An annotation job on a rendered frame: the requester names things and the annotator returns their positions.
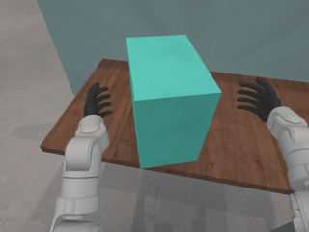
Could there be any table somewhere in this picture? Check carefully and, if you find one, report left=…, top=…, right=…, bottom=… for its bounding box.
left=40, top=58, right=309, bottom=232

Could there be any robot right upper arm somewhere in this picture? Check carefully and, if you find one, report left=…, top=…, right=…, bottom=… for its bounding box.
left=289, top=190, right=309, bottom=232

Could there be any left robot hand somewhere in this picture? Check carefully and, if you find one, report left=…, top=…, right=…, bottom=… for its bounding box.
left=83, top=82, right=113, bottom=118

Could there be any carton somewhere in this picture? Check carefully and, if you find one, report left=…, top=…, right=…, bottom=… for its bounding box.
left=126, top=35, right=222, bottom=169

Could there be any robot left upper arm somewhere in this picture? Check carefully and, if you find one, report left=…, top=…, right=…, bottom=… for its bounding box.
left=53, top=220, right=103, bottom=232

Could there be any robot left forearm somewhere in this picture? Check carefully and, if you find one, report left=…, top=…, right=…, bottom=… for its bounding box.
left=50, top=115, right=110, bottom=232

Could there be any right robot hand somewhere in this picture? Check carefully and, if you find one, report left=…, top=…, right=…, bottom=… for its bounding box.
left=237, top=77, right=282, bottom=122

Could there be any robot right forearm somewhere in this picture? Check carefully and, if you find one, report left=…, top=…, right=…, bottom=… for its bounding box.
left=267, top=106, right=309, bottom=191

